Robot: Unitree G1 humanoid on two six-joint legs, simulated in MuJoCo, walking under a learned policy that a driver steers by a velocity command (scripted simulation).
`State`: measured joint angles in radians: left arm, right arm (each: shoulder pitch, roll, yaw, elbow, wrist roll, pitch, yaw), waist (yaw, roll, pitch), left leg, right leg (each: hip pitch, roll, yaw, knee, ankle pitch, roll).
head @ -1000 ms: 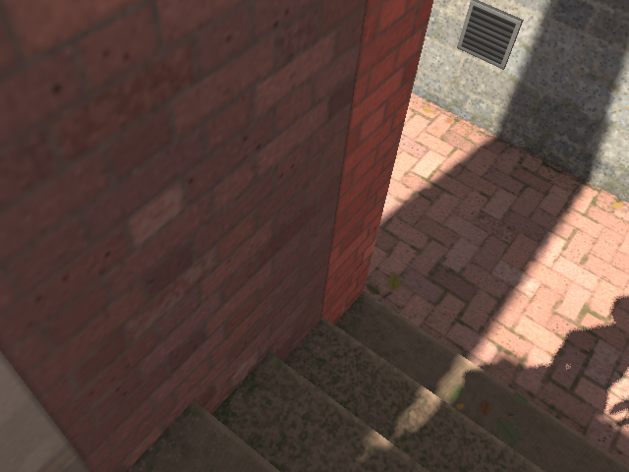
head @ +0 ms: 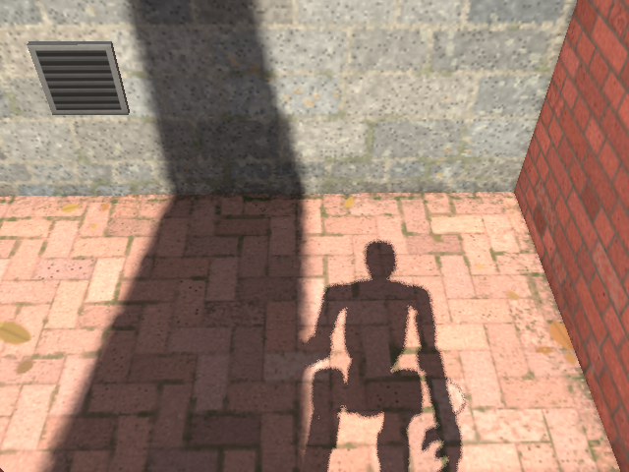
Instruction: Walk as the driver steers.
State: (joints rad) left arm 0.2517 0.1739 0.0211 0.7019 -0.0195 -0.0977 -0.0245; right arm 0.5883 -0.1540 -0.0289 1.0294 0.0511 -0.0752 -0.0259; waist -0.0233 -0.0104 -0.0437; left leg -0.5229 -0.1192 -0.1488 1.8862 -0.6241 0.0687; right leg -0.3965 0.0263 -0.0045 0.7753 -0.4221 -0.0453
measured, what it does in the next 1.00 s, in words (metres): goes down, turning left: left foot 0.18 m lower, then right foot 0.18 m lower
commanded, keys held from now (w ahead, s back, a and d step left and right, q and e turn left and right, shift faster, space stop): w+q+shift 0.58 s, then w+shift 0.42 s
